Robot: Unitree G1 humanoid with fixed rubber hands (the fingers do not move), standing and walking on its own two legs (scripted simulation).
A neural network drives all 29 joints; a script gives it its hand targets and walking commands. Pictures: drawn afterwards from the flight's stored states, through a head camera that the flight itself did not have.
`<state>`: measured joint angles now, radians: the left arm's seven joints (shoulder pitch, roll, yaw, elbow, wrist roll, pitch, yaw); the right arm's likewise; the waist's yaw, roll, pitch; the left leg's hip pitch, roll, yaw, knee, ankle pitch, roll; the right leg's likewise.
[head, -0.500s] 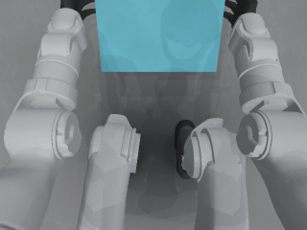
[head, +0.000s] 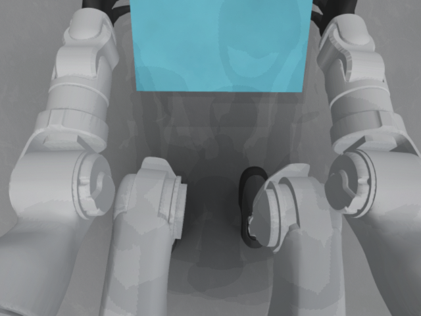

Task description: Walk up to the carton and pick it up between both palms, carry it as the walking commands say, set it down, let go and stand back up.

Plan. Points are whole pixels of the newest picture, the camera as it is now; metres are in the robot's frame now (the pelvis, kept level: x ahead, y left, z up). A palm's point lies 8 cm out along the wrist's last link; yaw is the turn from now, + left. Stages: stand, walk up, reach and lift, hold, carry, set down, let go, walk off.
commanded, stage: set down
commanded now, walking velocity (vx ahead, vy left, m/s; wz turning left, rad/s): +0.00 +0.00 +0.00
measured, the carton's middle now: (217, 24) +0.54 +0.00 -0.25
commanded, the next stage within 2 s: none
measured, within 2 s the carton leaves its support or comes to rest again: rests again in 0.52 s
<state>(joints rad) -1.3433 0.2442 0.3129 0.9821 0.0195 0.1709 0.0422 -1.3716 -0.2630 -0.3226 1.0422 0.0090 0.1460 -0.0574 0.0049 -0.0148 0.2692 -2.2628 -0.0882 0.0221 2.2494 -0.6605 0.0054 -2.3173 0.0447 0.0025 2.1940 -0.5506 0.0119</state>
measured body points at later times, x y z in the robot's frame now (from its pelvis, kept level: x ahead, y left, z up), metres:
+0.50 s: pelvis +0.00 +0.00 +0.00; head +0.36 +0.01 +0.26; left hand +0.54 +0.18 -0.18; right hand +0.55 -0.17 -0.17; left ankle +0.09 +0.10 -0.33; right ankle +0.11 -0.12 -0.33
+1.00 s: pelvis -0.01 -0.01 -0.01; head +0.35 +0.00 +0.25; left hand +0.53 +0.22 -0.18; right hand +0.53 -0.20 -0.18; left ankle +0.09 +0.10 -0.33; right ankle +0.11 -0.12 -0.33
